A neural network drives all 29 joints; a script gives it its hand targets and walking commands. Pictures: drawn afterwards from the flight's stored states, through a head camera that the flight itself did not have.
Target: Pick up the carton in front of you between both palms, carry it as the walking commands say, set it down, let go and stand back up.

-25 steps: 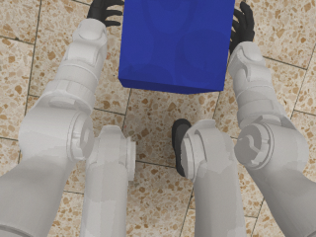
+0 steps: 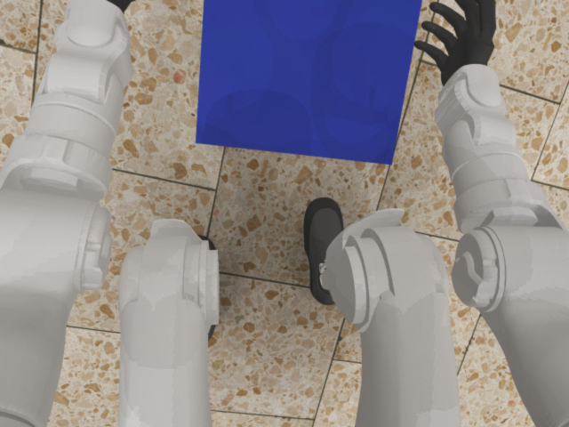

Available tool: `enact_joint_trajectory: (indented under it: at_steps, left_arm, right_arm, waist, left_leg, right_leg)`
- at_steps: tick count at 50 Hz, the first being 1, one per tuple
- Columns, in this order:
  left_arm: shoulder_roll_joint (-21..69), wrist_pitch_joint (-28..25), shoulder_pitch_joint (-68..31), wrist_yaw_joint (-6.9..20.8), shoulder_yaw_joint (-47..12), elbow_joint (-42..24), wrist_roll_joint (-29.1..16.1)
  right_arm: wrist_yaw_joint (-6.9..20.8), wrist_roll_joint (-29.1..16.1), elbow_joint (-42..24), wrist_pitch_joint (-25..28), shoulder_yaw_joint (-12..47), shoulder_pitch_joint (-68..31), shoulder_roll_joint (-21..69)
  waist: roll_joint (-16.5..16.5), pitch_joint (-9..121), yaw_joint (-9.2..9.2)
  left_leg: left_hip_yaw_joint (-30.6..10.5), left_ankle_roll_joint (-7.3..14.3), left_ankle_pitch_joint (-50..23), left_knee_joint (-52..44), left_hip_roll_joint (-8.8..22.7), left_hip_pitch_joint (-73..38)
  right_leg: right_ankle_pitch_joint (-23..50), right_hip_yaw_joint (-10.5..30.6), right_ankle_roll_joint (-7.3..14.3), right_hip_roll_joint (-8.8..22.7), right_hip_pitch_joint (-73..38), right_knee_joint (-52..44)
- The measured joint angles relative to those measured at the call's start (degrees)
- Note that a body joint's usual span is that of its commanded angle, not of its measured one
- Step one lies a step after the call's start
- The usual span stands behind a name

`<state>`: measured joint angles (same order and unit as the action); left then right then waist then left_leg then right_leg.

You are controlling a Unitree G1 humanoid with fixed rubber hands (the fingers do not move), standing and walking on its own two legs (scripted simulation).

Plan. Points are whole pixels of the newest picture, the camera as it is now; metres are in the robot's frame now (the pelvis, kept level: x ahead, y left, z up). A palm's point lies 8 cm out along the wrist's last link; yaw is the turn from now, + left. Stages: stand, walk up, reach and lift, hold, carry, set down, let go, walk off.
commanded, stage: set down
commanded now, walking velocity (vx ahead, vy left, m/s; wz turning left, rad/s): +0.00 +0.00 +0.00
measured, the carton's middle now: (291, 72) +0.49 -0.05 -0.25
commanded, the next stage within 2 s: let go in 0.96 s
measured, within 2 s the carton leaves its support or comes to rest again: neither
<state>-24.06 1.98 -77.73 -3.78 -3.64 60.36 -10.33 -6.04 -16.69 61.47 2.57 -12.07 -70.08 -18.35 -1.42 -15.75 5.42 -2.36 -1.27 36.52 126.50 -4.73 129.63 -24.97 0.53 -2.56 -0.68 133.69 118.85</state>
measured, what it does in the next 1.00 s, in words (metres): rises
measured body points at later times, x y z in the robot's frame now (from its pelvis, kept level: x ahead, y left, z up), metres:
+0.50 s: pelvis +0.02 +0.00 +0.11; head +0.33 +0.00 +0.43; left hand +0.57 +0.15 -0.01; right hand +0.49 -0.23 -0.01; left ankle +0.09 +0.12 -0.34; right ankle +0.15 -0.13 -0.34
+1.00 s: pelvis +0.04 +0.00 +0.24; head +0.33 +0.00 +0.59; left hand +0.57 +0.16 +0.14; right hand +0.48 -0.24 +0.14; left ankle +0.09 +0.12 -0.34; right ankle +0.14 -0.13 -0.34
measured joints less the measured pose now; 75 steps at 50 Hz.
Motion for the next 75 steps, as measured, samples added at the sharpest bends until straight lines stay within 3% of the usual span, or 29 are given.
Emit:
enact_joint_trajectory:
  at_steps: [6, 10, 18, 34, 53, 64, 75]
  left_arm:
    - [1.19, 3.15, 4.28, -0.42, 3.62, -7.14, 2.23]
    - [1.95, 4.98, 6.23, 0.18, 6.27, -6.73, 3.43]
    - [2.99, 4.43, 7.34, 2.22, 10.03, -2.1, 5.43]
    - [4.07, 7.18, 14.7, 4.5, 11.68, -10.68, 8.78]
    - [7.21, 5.21, 20.56, 6.35, 15.63, -8.44, 13.37]
    - [14.71, 3.48, 44.47, 1.02, 15.9, -21.4, 16.37]
    - [14.21, -0.74, 64.61, 2.66, 12.62, -26.35, 14.09]
  right_arm:
    - [-2.02, 2.4, -11.62, -3.65, -0.19, 5.22, 4.18]
    - [-2.92, 6.23, -15.36, -6.16, -2.06, 8.6, 6.83]
    - [-2.12, 9.64, -16.34, -7.53, -4.05, 11.92, 8.58]
    - [-0.21, 11.36, -23.97, -10.41, -5.85, 18.92, 10.14]
    - [2.92, 16.35, -23.11, -8.46, -7.47, 25.64, 12.24]
    - [8.82, 20.86, -28.76, -6.62, -1.15, 45.5, 10.59]
    - [10.23, 16.27, -32.96, -3.68, 6.5, 64.22, 7.55]
  waist:
    - [0.89, 3.43, 0.0]
    - [2.0, 7.29, 0.25]
    - [2.82, 14.75, 0.65]
    - [2.66, 20.81, 0.9]
    - [2.96, 23.39, 0.65]
    - [1.66, 21.51, -0.95]
    - [0.32, 19.15, -1.03]
  left_leg:
    - [0.49, 0.13, 0.68, -2.18, 0.97, -2.75]
    - [0.77, 0.22, 0.59, -6.33, 1.12, -5.75]
    - [0.86, 0.34, -0.94, -15.2, 1.26, -9.58]
    - [-0.01, 0.38, -4.54, -31.82, 1.16, -19.61]
    - [-0.63, 0.47, -11.69, -55.98, 1.35, -39.56]
    - [-1.5, -0.08, -14.72, -70.84, 1.58, -59.42]
    - [-2.12, -0.4, -15.74, -83.16, 3.18, -82.79]
  right_leg:
    - [-0.19, 0.41, 0.21, -0.76, -2.02, -1.83]
    - [-0.6, 0.8, 0.31, -0.81, -4.93, -5.37]
    - [0.0, 1.23, 0.47, -0.85, -8.93, -13.46]
    - [2.16, 1.22, 0.74, -0.64, -19.75, -29.44]
    - [7.91, 1.65, 1.16, -0.2, -40.08, -52.6]
    - [9.51, 1.32, 2.33, 0.18, -59.36, -65.4]
    - [9.78, 0.87, 3.27, -0.76, -82.18, -76.33]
